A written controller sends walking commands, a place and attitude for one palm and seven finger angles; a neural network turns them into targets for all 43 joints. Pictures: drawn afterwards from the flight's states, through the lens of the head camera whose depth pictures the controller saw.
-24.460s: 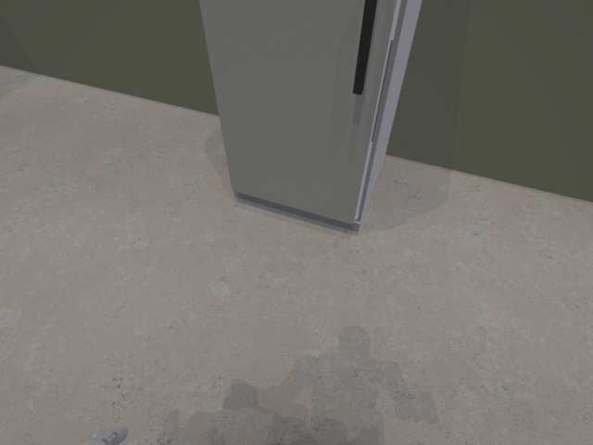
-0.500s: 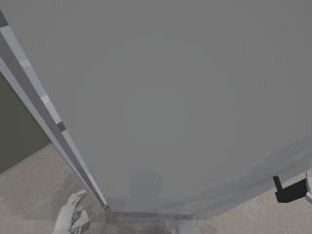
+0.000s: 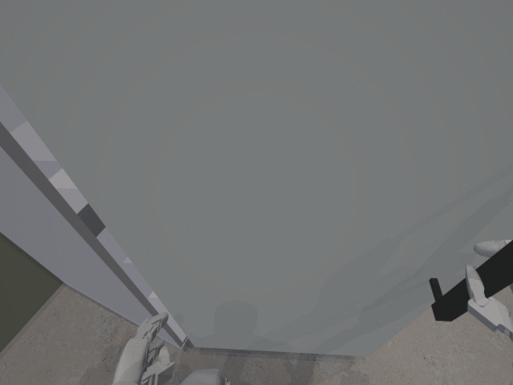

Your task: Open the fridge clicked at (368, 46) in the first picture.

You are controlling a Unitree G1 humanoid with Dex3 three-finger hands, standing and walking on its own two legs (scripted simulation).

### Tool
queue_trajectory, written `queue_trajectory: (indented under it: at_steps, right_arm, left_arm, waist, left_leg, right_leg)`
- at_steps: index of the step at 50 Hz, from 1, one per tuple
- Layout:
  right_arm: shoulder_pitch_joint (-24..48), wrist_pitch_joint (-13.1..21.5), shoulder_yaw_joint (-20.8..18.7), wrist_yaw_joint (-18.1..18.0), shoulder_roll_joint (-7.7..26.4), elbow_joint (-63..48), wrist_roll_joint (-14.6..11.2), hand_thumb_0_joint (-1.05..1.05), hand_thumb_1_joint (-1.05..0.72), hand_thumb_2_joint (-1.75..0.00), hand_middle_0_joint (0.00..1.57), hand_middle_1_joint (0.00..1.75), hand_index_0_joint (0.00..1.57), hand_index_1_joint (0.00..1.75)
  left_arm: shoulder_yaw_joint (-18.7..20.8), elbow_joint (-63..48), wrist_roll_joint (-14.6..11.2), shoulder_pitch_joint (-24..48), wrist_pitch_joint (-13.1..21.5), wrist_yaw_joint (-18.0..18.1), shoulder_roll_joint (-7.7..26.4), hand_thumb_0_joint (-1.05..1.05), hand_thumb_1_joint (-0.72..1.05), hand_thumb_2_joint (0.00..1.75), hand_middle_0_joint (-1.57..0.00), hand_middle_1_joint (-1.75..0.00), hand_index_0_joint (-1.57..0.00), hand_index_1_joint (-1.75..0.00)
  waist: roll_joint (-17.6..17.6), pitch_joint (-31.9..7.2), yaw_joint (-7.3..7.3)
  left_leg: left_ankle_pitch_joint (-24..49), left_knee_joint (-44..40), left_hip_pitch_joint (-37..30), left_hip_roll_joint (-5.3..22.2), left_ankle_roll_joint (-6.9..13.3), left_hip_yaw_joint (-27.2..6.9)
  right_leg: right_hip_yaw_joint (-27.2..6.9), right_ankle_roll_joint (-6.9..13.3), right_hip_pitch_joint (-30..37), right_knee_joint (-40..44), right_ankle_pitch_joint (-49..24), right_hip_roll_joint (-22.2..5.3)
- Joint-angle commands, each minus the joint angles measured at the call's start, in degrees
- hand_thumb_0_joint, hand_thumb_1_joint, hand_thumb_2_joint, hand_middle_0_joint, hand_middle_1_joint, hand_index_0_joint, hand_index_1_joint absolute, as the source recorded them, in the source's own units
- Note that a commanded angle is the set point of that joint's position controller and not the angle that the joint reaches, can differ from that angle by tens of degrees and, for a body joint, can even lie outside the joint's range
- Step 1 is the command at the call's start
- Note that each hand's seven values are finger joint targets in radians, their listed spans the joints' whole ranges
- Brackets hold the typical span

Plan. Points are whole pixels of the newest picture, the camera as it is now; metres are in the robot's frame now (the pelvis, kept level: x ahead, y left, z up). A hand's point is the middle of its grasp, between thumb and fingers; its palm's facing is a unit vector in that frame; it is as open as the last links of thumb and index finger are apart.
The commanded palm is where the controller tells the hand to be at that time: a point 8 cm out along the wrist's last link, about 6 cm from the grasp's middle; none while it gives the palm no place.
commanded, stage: walk backward, drawing the door open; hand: right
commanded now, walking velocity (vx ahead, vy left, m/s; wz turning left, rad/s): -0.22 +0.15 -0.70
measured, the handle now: (505, 244) +0.28 -0.28 +0.13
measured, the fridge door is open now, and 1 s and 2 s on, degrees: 67 73 72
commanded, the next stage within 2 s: stop walking and hold the door back in 0.06 s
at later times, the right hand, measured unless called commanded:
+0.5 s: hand (488, 372) +0.15 -0.24 +0.08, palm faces +0.59 +0.75 -0.31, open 6.0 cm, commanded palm +0.12 -0.28 +0.08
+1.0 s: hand (484, 327) +0.20 -0.25 +0.09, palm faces +0.51 +0.81 -0.29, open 6.1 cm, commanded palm +0.14 -0.29 +0.08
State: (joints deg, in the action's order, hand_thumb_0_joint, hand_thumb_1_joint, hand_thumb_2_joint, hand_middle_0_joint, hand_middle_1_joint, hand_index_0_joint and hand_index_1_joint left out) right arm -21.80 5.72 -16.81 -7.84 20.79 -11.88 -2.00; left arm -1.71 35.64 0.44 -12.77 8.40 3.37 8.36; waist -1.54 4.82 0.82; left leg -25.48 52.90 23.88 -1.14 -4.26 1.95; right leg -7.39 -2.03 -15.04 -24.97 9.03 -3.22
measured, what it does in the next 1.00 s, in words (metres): walks backwards: left foot, then right foot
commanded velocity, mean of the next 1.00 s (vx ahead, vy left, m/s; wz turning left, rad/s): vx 0.13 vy -0.02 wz -0.10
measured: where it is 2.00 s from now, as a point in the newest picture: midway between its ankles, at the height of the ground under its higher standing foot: outside the picture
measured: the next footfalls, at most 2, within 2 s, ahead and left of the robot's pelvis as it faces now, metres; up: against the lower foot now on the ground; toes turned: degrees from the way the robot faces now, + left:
left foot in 0.14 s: -0.02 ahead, +0.15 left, +0.00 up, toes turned -4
right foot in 0.66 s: -0.15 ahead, -0.03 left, +0.00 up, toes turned -17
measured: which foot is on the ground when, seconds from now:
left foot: up 0.00-0.12, down 0.14-0.66, up 0.68-0.96, down 0.98-1.00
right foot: down 0.00-0.14, up 0.16-0.64, down 0.66-1.00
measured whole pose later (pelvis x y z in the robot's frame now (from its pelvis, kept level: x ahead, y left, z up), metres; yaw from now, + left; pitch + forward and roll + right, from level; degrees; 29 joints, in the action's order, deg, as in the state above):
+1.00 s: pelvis -0.15 +0.11 -0.02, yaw -11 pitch -1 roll +1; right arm 31.3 10.2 -16.5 -2.3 28.3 43.1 -0.5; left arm -2.5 43.7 -2.1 -20.6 3.8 5.6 12.6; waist -0.3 6.5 0.9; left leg -11.3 29.0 16.0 1.4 -0.2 4.6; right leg 3.7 -1.0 -15.4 -36.6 20.0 -5.1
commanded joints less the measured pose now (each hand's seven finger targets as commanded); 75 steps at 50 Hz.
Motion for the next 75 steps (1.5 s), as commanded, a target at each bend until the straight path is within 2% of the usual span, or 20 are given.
queue_trajectory:
  at_steps: [1,5,7,9,11,15,30,32,33,34,37,39,47,50,51,59,64,68,73,75]
  right_arm:
    - [3.2,4.94,-7.66,-0.77,9.0,-12.68,-1.19,0.0,-0.9,-0.9,0.45,1.4,0.45,1.4]
    - [1.99,5.47,-9.94,-0.18,11.18,-12.08,-1.33,0.0,-0.9,-0.9,0.45,1.4,0.45,1.4]
    - [3.03,5.15,-12.84,-0.06,16.71,-11.8,-0.82,0.0,-0.9,-0.9,0.45,1.4,0.45,1.4]
    - [12.61,4.47,-13.83,-1.31,15.67,-8.19,-1.3,0.0,-0.9,-0.9,0.45,1.4,0.45,1.4]
    - [23.47,4.29,-12.58,-2.16,15.19,1.42,-0.13,0.0,-0.9,-0.9,0.45,1.4,0.45,1.4]
    - [33.61,6.05,-12.39,-2.84,18.45,14.7,0.07,0.0,-0.9,-0.9,0.45,1.4,0.45,1.4]
    - [66.52,9.24,-7.46,-1.34,21.03,29.05,1.1,0.0,-0.9,-0.9,0.45,1.4,0.45,1.4]
    - [70.08,10.17,-4.51,-0.43,18.78,29.92,0.69,0.0,-0.9,-0.9,0.45,1.4,0.45,1.4]
    - [71.33,10.73,-3.02,-0.34,17.01,30.75,1.02,0.0,-0.9,-0.9,0.45,1.4,0.45,1.4]
    - [74.95,10.04,-1.56,-0.3,17.05,33.31,1.05,0.0,-0.9,-0.9,0.45,1.4,0.45,1.4]
    - [78.87,9.17,-4.12,0.88,22.88,37.29,2.57,0.0,-0.9,-0.9,0.45,1.4,0.45,1.4]
    - [78.3,8.54,0.01,2.62,17.31,40.34,2.21,0.0,-0.9,-0.9,0.45,1.4,0.45,1.4]
    - [76.48,8.81,-2.16,4.0,21.67,42.38,1.91,0.0,-0.9,-0.9,0.45,1.4,0.45,1.4]
    - [70.88,8.86,-12.29,2.8,32.7,44.07,2.17,0.0,-0.9,-0.9,0.45,1.4,0.45,1.4]
    - [68.01,7.9,-12.67,2.85,31.1,46.67,1.75,0.0,-0.9,-0.9,0.45,1.4,0.45,1.4]
    - [64.5,9.24,-13.54,2.37,29.14,38.41,0.7,0.0,-0.9,-0.9,0.45,1.4,0.45,1.4]
    - [63.04,10.72,-9.68,2.64,24.69,33.15,1.92,0.0,-0.9,-0.9,0.45,1.4,0.45,1.4]
    - [58.42,9.72,-8.52,2.87,22.06,27.03,1.38,0.0,-0.9,-0.9,0.45,1.4,0.45,1.4]
    - [56.81,8.49,-10.75,2.52,24.94,29.5,1.56,0.0,-0.9,-0.9,0.45,1.4,0.45,1.4]
    - [58.67,7.92,-10.06,2.3,24.16,30.43,0.54,0.0,-0.9,-0.9,0.45,1.4,0.45,1.4]
  left_arm:
    - [4.46,-6.38,0.28,3.32,3.66,1.35,11.42,0.0,0.9,0.9,-0.2,-0.3,-0.2,-0.3]
    - [4.05,-5.94,1.14,4.81,3.73,0.76,10.46,0.0,0.9,0.9,-0.2,-0.3,-0.2,-0.3]
    - [3.33,-6.12,0.9,6.48,2.86,0.21,7.26,0.0,0.9,0.9,-0.2,-0.3,-0.2,-0.3]
    - [5.59,-4.13,0.35,5.56,3.28,1.33,9.61,0.0,0.9,0.9,-0.2,-0.3,-0.2,-0.3]
    - [3.96,-2.03,0.48,6.04,2.52,2.32,8.61,0.0,0.9,0.9,-0.2,-0.3,-0.2,-0.3]
    - [4.06,-2.71,-0.2,6.42,0.64,3.64,11.05,0.0,0.9,0.9,-0.2,-0.3,-0.2,-0.3]
    - [4.04,-4.19,-1.43,1.71,-0.83,1.96,13.43,0.0,0.9,0.9,-0.2,-0.3,-0.2,-0.3]
    - [4.52,-4.16,-1.51,0.16,-0.42,2.25,15.0,0.0,0.9,0.9,-0.2,-0.3,-0.2,-0.3]
    - [4.07,-4.41,-1.51,1.01,-0.2,2.15,16.0,0.0,0.9,0.9,-0.2,-0.3,-0.2,-0.3]
    - [3.32,-3.89,-1.91,2.45,0.02,2.38,14.46,0.0,0.9,0.9,-0.2,-0.3,-0.2,-0.3]
    - [3.28,-2.35,-2.42,1.69,-0.76,2.93,14.18,0.0,0.9,0.9,-0.2,-0.3,-0.2,-0.3]
    - [3.52,-1.34,-2.53,-0.46,-1.18,3.19,14.44,0.0,0.9,0.9,-0.2,-0.3,-0.2,-0.3]
    - [3.42,-0.33,-2.43,-1.23,-0.96,3.44,15.64,0.0,0.9,0.9,-0.2,-0.3,-0.2,-0.3]
    - [4.64,-0.55,-2.92,-0.55,-1.24,3.14,14.56,0.0,0.9,0.9,-0.2,-0.3,-0.2,-0.3]
    - [5.09,0.64,-3.5,-2.76,-0.98,2.69,14.9,0.0,0.9,0.9,-0.2,-0.3,-0.2,-0.3]
    - [3.78,-0.02,-1.84,0.2,-0.76,3.15,15.53,0.0,0.9,0.9,-0.2,-0.3,-0.2,-0.3]
    - [4.09,-2.66,-0.97,1.63,-0.51,2.31,14.81,0.0,0.9,0.9,-0.2,-0.3,-0.2,-0.3]
    - [4.57,-3.64,-1.38,0.53,0.14,1.83,15.43,0.0,0.9,0.9,-0.2,-0.3,-0.2,-0.3]
    - [3.36,-4.48,-1.46,1.01,0.12,2.35,14.36,0.0,0.9,0.9,-0.2,-0.3,-0.2,-0.3]
    - [3.76,-3.97,-2.24,0.54,-0.66,2.62,14.44,0.0,0.9,0.9,-0.2,-0.3,-0.2,-0.3]
  waist:
    - [-17.32,-7.32,0.09]
    - [-12.02,-8.93,-1.95]
    - [8.06,-8.75,-1.78]
    - [13.7,-12.67,-1.26]
    - [5.92,-12.49,-0.01]
    - [8.34,-11.06,-1.68]
    - [5.48,-19.32,-1.35]
    - [-4.35,-16.64,0.62]
    - [-17.06,-13.31,0.28]
    - [-18.46,-9.6,0.33]
    - [-10.56,-9.6,-0.74]
    - [-9.36,-11.09,-0.37]
    - [-10.58,-16.14,-0.82]
    - [11.92,-18.88,-2.1]
    - [12.69,-20.81,-1.47]
    - [5.45,-16.76,-0.23]
    - [-18.13,-13.58,-0.21]
    - [-12.84,-19.49,-0.47]
    - [-8.12,-20.4,0.42]
    - [2.15,-22.52,0.0]
  left_leg:
    - [-1.8,-8.54,-9.63,-2.79,-0.2,1.1]
    - [8.28,-34.04,-22.48,-2.88,1.6,1.49]
    - [14.44,-40.98,-16.13,14.38,8.3,-11.82]
    - [34.45,-35.41,-15.67,23.18,11.34,-19.9]
    - [49.73,-29.48,-18.58,19.75,10.6,-9.1]
    - [51.83,-30.0,-22.46,18.54,6.42,-8.24]
    - [0.02,-37.14,-20.47,16.37,10.41,-11.29]
    - [-6.74,-26.92,-6.46,9.45,6.93,-6.48]
    - [-5.58,-14.47,4.42,2.56,4.5,0.59]
    - [-4.96,-1.74,10.91,-0.27,4.14,0.75]
    - [3.11,5.67,11.82,3.47,3.59,-2.76]
    - [4.93,3.1,8.78,3.3,3.02,-0.11]
    - [10.88,-27.21,-19.8,0.29,3.34,5.36]
    - [34.94,-31.48,-35.59,23.14,16.49,-24.41]
    - [31.51,-31.28,-32.99,23.82,16.57,-21.39]
    - [19.36,-29.13,-13.01,11.71,8.77,-3.95]
    - [-3.21,-7.39,-3.34,1.62,3.37,-1.37]
    - [5.82,-21.52,-8.3,1.0,3.35,1.03]
    - [35.98,-26.72,-20.07,6.29,4.33,-1.89]
    - [39.52,-25.52,-20.64,7.78,5.37,-5.23]
  right_leg:
    - [-11.14,9.22,-3.92,12.88,10.38,-8.37]
    - [-8.31,5.05,-9.17,6.94,13.45,-1.77]
    - [5.43,-1.26,-10.52,-16.47,15.87,6.78]
    - [2.28,-1.66,-17.9,-43.23,22.31,5.97]
    - [3.97,-1.99,-17.8,-48.29,15.91,3.89]
    - [8.3,-0.05,-13.88,-33.93,12.63,4.73]
    - [14.23,4.24,3.05,-1.11,12.35,5.12]
    - [3.94,7.64,13.82,8.4,17.44,-1.66]
    - [-12.63,11.94,16.15,14.69,24.55,-13.01]
    - [-22.43,16.36,14.58,17.05,20.13,-19.95]
    - [-12.41,15.74,11.8,12.25,11.47,-16.39]
    - [-4.5,14.13,12.69,9.04,1.98,-13.5]
    - [7.28,7.17,2.83,-3.84,-5.86,-7.8]
    - [10.31,1.71,-21.81,-34.93,20.56,2.38]
    - [4.96,1.55,-20.36,-39.39,23.19,0.54]
    - [11.55,0.83,4.75,-5.46,-0.29,1.57]
    - [-12.04,10.44,6.53,9.15,-12.73,-16.55]
    - [2.21,7.33,15.04,-2.82,-31.79,-10.9]
    - [7.75,2.05,5.38,-4.82,-19.21,-4.87]
    - [8.58,1.35,4.33,-7.38,-14.44,-3.92]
